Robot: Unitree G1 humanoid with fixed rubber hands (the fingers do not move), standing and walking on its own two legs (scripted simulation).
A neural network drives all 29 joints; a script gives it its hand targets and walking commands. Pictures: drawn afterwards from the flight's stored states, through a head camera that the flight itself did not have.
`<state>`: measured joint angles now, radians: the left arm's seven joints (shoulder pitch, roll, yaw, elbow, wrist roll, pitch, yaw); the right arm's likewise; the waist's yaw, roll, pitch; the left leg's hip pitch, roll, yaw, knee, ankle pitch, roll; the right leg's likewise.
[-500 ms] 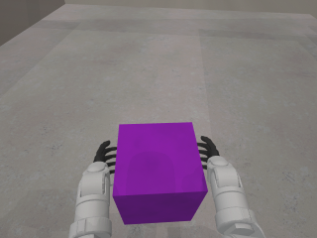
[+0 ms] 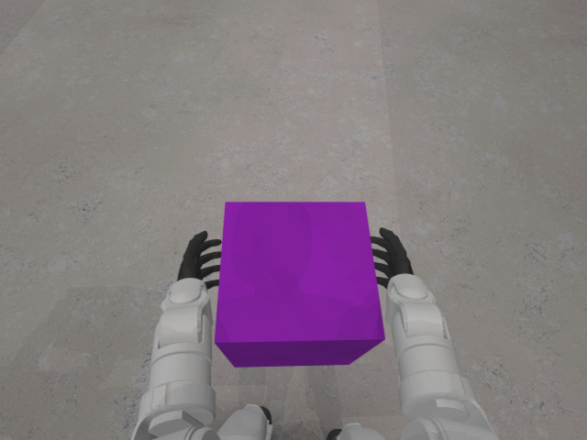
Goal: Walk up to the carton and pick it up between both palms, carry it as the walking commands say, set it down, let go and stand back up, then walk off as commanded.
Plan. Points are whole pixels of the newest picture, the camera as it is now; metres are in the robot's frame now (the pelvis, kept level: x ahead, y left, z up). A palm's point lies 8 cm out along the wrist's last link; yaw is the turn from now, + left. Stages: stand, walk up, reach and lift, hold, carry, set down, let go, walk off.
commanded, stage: set down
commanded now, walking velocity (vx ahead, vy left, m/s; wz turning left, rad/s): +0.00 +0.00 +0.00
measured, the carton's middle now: (293, 292) +0.33 +0.04 -0.12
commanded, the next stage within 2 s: none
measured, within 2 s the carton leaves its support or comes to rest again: neither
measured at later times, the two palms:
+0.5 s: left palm (205, 292) +0.32 +0.19 -0.12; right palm (380, 281) +0.37 -0.10 -0.12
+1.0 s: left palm (213, 294) +0.35 +0.20 -0.21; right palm (367, 284) +0.39 -0.10 -0.21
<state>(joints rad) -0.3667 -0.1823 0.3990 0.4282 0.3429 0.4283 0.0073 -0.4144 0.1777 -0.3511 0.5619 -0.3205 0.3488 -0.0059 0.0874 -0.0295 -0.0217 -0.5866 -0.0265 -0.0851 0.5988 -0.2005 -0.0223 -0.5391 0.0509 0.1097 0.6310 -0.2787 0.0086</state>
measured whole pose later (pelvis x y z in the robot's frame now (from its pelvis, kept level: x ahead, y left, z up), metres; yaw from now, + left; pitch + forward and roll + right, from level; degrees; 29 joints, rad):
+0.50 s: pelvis -0.03 +0.00 -0.06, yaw +0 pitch +29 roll +0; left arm -0.52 -0.17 0.48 0.43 0.31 0.34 0.01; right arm -0.60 0.16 -0.39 0.59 -0.30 0.29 -0.01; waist 0.08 -0.05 -0.14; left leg -1.18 -0.04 -0.10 0.95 -0.28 -0.04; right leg -1.14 0.09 0.10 0.99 -0.36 0.02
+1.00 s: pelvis -0.03 +0.00 -0.13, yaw -1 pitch +40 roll -1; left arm -0.61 -0.11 0.47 0.50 0.23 0.30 0.04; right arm -0.71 0.10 -0.36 0.66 -0.23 0.25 -0.05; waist 0.08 -0.06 -0.26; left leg -1.58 -0.06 -0.11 1.27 -0.39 -0.05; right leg -1.53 0.12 0.10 1.31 -0.47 0.03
